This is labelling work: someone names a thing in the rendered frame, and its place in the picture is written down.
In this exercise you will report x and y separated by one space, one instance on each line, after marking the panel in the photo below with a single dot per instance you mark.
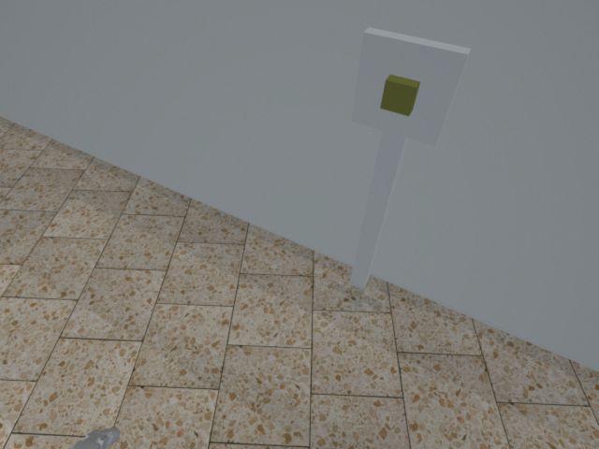
438 66

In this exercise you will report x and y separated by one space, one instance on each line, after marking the left robot hand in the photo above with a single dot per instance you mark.
98 439

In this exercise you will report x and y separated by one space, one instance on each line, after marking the button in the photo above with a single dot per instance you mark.
399 95

